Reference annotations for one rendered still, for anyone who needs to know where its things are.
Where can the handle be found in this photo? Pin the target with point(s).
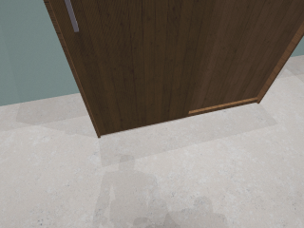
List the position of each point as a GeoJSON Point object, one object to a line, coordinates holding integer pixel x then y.
{"type": "Point", "coordinates": [71, 15]}

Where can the wardrobe door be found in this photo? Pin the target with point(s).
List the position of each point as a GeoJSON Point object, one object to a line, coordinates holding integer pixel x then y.
{"type": "Point", "coordinates": [245, 41]}
{"type": "Point", "coordinates": [138, 61]}

